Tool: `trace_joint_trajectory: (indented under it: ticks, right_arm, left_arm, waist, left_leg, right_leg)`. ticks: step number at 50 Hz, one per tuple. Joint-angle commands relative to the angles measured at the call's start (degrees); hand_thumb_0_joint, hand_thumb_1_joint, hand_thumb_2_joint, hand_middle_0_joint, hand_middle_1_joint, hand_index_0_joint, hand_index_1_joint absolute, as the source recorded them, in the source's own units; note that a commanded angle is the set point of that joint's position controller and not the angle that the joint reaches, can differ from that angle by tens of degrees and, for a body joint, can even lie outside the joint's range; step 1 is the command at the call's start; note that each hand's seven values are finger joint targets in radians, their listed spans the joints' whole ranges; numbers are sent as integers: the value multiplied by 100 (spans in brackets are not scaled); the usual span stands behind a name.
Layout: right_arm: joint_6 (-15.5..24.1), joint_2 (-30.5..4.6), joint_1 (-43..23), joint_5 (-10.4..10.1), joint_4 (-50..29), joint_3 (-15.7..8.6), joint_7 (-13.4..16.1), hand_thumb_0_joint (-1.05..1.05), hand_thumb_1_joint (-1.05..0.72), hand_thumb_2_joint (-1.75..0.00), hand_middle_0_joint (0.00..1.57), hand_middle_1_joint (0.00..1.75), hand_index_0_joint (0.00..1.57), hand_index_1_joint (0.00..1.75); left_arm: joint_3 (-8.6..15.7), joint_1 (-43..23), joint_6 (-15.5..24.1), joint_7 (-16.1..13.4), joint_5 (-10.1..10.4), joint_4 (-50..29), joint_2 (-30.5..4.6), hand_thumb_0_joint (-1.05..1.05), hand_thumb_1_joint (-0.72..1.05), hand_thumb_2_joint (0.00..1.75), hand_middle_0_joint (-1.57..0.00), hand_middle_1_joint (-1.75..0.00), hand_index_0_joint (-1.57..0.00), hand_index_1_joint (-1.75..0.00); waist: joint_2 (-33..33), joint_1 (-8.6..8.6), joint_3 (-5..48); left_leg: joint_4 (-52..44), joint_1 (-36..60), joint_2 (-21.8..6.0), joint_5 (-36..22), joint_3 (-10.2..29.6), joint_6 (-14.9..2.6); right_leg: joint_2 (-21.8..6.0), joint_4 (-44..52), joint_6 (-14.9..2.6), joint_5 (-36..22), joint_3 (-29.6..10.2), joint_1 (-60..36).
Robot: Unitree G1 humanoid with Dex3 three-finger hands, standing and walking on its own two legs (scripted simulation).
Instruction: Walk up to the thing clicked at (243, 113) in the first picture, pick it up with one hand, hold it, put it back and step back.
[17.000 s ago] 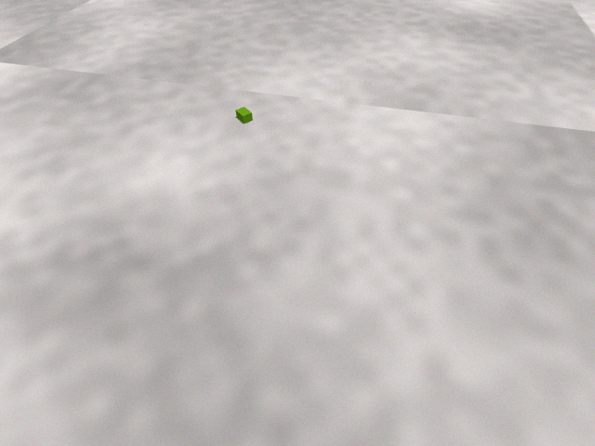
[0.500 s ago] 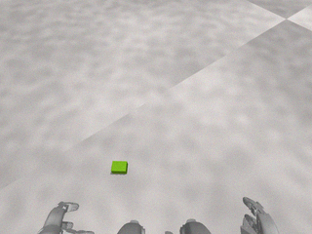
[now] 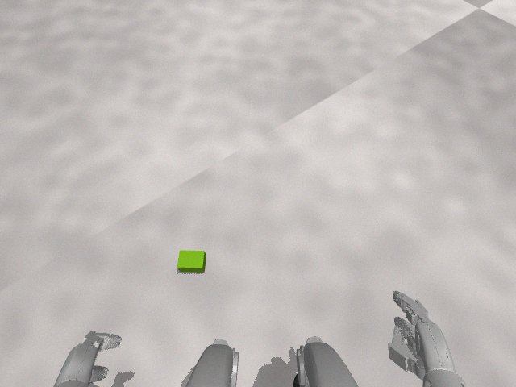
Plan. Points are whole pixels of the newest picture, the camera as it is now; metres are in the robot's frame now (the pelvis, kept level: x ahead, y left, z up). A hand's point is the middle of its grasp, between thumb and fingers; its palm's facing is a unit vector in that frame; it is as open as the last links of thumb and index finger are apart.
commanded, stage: rise first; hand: left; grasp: from above
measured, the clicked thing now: (192, 261) +0.51 +0.25 -0.65
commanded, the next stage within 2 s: none
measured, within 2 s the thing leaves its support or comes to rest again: neither
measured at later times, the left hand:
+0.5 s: hand (139, 318) +0.26 +0.29 -0.30, palm faces -0.45 -0.46 -0.77, open 13.0 cm
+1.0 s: hand (154, 285) +0.36 +0.31 -0.43, palm faces -0.47 -0.07 -0.88, open 12.7 cm
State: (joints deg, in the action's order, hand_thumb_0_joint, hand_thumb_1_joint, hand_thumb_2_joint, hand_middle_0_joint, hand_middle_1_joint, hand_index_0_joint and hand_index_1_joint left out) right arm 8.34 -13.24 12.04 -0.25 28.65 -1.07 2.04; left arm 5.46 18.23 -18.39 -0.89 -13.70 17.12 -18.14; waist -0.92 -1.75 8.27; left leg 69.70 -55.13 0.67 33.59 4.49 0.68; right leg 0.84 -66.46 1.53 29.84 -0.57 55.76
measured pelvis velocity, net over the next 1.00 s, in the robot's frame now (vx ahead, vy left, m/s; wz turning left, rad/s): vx -0.09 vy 0.01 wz -0.07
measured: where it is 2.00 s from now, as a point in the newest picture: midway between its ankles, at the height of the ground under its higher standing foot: outside the picture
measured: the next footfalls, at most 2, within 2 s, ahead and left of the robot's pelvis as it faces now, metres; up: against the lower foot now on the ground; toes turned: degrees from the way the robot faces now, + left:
none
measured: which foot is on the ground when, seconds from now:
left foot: down 0.00-1.00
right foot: down 0.00-1.00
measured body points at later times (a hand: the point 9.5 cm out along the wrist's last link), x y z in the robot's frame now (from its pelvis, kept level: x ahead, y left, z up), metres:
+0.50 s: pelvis -0.06 -0.01 -0.17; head +0.14 +0.00 +0.24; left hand +0.28 +0.31 -0.25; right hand +0.12 -0.28 -0.29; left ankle +0.00 +0.12 -0.64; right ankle +0.02 -0.14 -0.64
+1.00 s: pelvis -0.09 +0.01 -0.30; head +0.14 +0.06 +0.09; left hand +0.38 +0.31 -0.38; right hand -0.04 -0.28 -0.40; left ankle +0.00 +0.12 -0.64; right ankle +0.02 -0.14 -0.64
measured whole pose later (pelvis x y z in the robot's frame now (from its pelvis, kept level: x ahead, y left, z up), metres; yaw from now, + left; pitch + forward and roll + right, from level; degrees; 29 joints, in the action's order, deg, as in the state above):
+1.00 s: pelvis -0.09 +0.01 -0.30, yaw -4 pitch +34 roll -8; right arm 1.5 -16.8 9.7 4.2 41.7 -0.1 -6.0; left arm 8.1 -47.4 20.5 -11.9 -68.6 70.3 -44.5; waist -0.4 -9.3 4.9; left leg 130.1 -124.5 4.5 40.0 7.0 1.1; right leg 1.0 -123.3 3.0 35.3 1.2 123.0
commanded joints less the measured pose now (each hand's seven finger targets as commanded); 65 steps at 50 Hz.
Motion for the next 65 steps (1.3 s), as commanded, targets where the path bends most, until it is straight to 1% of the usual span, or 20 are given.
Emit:
trace_joint_trajectory:
  ticks: [1, 6, 7, 9, 11, 15, 17, 19, 22, 25, 26, 28, 30, 38, 48, 50, 57, 60, 63, 65]
  right_arm:
    - [318, -875, -71, -27, -799, -364, 127, 0, -92, -90, 20, 30, 20, 30]
    - [493, -950, -148, -13, -577, -341, 103, 0, -93, -91, 20, 30, 20, 30]
    - [540, -982, -196, 6, -525, -368, 83, 0, -92, -90, 20, 30, 20, 30]
    - [621, -1035, -217, 11, -420, -398, 30, 0, -91, -90, 20, 30, 20, 30]
    - [710, -1081, -246, 7, -312, -430, -22, 0, -90, -90, 20, 30, 20, 30]
    - [717, -1224, -259, -19, -51, -445, -110, 0, -93, -91, 20, 30, 20, 30]
    - [675, -1273, -236, -30, 80, -473, -136, 0, -94, -91, 20, 30, 20, 30]
    - [598, -1319, -136, -52, 181, -503, -182, 0, -96, -92, 20, 30, 20, 30]
    - [490, -1330, -15, -43, 356, -545, -280, 0, -96, -92, 20, 30, 20, 30]
    - [366, -1379, 143, -14, 488, -603, -359, 0, -95, -91, 20, 30, 20, 30]
    - [325, -1392, 171, -2, 566, -622, -362, 0, -97, -92, 20, 30, 20, 30]
    - [264, -1416, 281, 36, 677, -610, -398, 0, -98, -92, 20, 30, 20, 30]
    - [186, -1443, 384, 76, 803, -588, -421, 0, -98, -92, 20, 30, 20, 30]
    - [-161, -1542, 477, 251, 905, -441, -564, 0, -91, -90, 20, 30, 20, 30]
    - [-680, -1719, 664, 453, 1106, -321, -731, 0, -90, -90, 20, 30, 20, 30]
    - [-742, -1724, 690, 493, 1123, -275, -758, 0, -90, -90, 20, 30, 20, 30]
    - [-858, -1800, 754, 645, 1155, -157, -838, 0, -90, -90, 20, 30, 20, 30]
    - [-891, -1875, 830, 702, 1152, -135, -872, 0, -90, -90, 20, 30, 20, 30]
    - [-912, -1869, 894, 773, 1140, -75, -914, 0, -90, -90, 20, 30, 20, 30]
    - [-921, -1896, 951, 789, 1155, -51, -927, 0, -90, -90, 20, 30, 20, 30]
  left_arm:
    - [451, 6, 185, -105, -147, -778, -1053, 0, -43, 84, -25, -86, -24, -88]
    - [426, -1138, 679, -109, -570, 122, -1307, 0, -44, 83, -24, -88, -23, -89]
    - [513, -1436, 853, -117, -683, 282, -1464, 0, -42, 83, -25, -87, -24, -89]
    - [500, -1854, 1228, -117, -888, 504, -1578, 0, -41, 82, -25, -89, -24, -89]
    - [302, -2292, 1585, -115, -1175, 527, -1570, 0, -40, 83, -26, -89, -25, -90]
    - [494, -2690, 2015, -192, -1712, 1249, -2011, 0, -37, 80, -30, -86, -30, -86]
    - [749, -3090, 2141, -276, -2044, 1447, -2424, 0, -37, 80, -31, -84, -30, -86]
    - [759, -3390, 2217, -335, -2290, 1618, -2535, 0, -38, 80, -31, -86, -30, -86]
    - [673, -3964, 2371, -353, -2608, 2190, -2516, 0, -36, 80, -32, -84, -31, -85]
    - [893, -4870, 2607, -360, -3014, 2211, -3172, 0, -33, 77, -33, -83, -33, -83]
    - [863, -5003, 2684, -364, -3161, 2450, -3213, 0, -32, 77, -34, -82, -34, -82]
    - [704, -5722, 2906, -356, -3409, 2651, -3233, 0, -33, 78, -33, -81, -34, -81]
    - [711, -6147, 3114, -377, -3703, 3170, -3494, 0, -34, 79, -33, -81, -33, -81]
    - [732, -7392, 3771, -670, -4494, 3913, -4156, 0, -30, 82, -30, -77, -29, -78]
    - [645, -8424, 3933, -1450, -5505, 4539, -4566, 0, -29, 81, -29, -73, -28, -74]
    - [512, -8625, 3904, -1566, -5664, 4745, -4514, 0, -28, 81, -30, -71, -29, -72]
    - [334, -8846, 3866, -1734, -6100, 5403, -4574, 0, -31, 83, -26, -75, -26, -76]
    - [404, -9094, 3916, -1764, -6184, 5356, -4783, 0, -31, 82, -25, -76, -26, -76]
    - [382, -9093, 3930, -1795, -6150, 5530, -4666, 0, -33, 83, -26, -77, -25, -77]
    - [517, -9269, 3936, -1858, -6178, 5511, -4944, 0, -32, 83, -26, -77, -25, -77]
  waist:
    - [-357, -79, 1326]
    - [-180, -270, 1059]
    - [-244, -209, 1086]
    - [-325, -195, 1388]
    - [-464, -219, 1837]
    - [-492, -78, 2329]
    - [-611, 73, 2768]
    - [-545, 58, 3082]
    - [-275, -26, 3161]
    - [-131, 31, 3810]
    - [-85, 2, 3875]
    - [-110, -207, 3744]
    - [-18, -273, 3647]
    - [-565, -383, 3535]
    - [-1552, -692, 3538]
    - [-1601, -839, 3444]
    - [-1676, -1047, 3215]
    - [-1829, -1146, 3416]
    - [-1829, -1216, 3311]
    - [-1899, -1255, 3453]
  left_leg:
    - [-843, 649, -21, -1838, -163, -78]
    - [-128, -355, 1, -1127, -201, -128]
    - [57, -611, 16, -861, -220, -140]
    - [382, -872, 51, -629, -284, -135]
    - [671, -1046, 73, -514, -292, -114]
    - [1320, -1655, 113, -675, -287, -105]
    - [1690, -1857, 145, -1022, -320, -106]
    - [1983, -2036, 157, -1343, -335, -122]
    - [2416, -2739, 201, -1166, -396, -171]
    - [2880, -3156, 225, -1153, -451, -212]
    - [3034, -3201, 204, -1198, -467, -218]
    - [3257, -3435, 195, -1003, -433, -213]
    - [3516, -3799, 195, -748, -456, -237]
    - [3918, -4247, 231, 227, -377, -222]
    - [4191, -3828, 238, -136, -32, -109]
    - [4289, -3867, 255, -244, -22, -114]
    - [4480, -3933, 255, -348, 90, -86]
    - [4647, -3760, 237, -691, 135, -71]
    - [4719, -3783, 229, -808, 170, -63]
    - [4794, -3835, 222, -801, 156, -86]
  right_leg:
    - [47, 529, -287, -1358, 251, -765]
    - [28, -105, -293, -777, 196, 237]
    - [18, -295, -287, -568, 158, 527]
    - [10, -612, -286, -359, 102, 843]
    - [21, -964, -290, -273, 70, 1168]
    - [30, -1669, -310, -427, 94, 1736]
    - [26, -2053, -341, -709, 86, 1917]
    - [23, -2309, -348, -967, 133, 2027]
    - [22, -2558, -319, -911, 145, 2213]
    - [5, -2870, -277, -1013, 125, 2059]
    - [2, -2969, -264, -1052, 130, 2146]
    - [-1, -3184, -270, -826, 187, 2601]
    - [8, -3330, -249, -572, 215, 2829]
    - [57, -3877, -286, 565, 468, 3949]
    - [0, -4714, -368, 159, 733, 5191]
    - [-6, -4767, -367, 55, 748, 5300]
    - [-56, -4959, -335, 1, 797, 5634]
    - [-50, -5053, -305, -216, 810, 5619]
    - [-59, -5096, -286, -274, 825, 5679]
    - [-22, -5131, -292, -317, 840, 5597]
